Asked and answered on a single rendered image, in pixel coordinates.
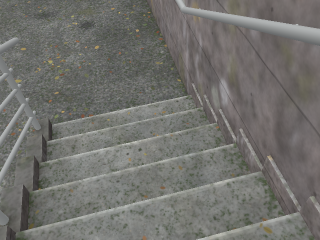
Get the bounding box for stairs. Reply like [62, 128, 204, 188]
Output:
[15, 95, 315, 240]

